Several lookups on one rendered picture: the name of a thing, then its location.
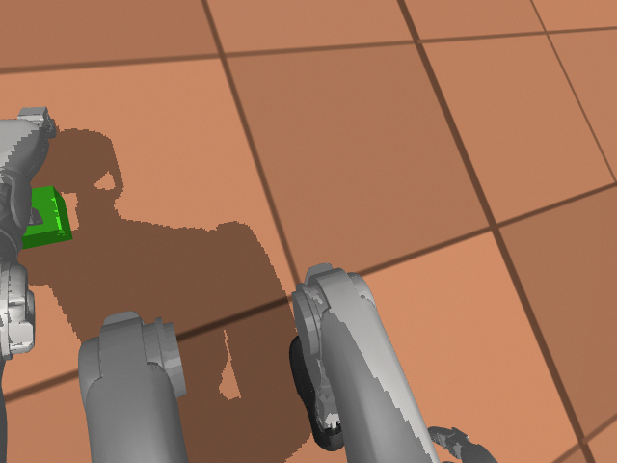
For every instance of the left robot arm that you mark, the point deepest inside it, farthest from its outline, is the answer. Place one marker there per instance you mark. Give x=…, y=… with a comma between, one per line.
x=17, y=303

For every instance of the cube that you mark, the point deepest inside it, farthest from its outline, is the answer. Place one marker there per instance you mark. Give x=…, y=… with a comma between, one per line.
x=53, y=211

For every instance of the right robot foot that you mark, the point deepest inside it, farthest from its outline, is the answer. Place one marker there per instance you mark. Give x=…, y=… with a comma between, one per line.
x=328, y=439

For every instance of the right robot hand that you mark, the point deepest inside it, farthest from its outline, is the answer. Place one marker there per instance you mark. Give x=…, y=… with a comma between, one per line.
x=459, y=445

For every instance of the left robot hand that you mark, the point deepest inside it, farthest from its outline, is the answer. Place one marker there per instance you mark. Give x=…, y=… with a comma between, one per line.
x=24, y=145

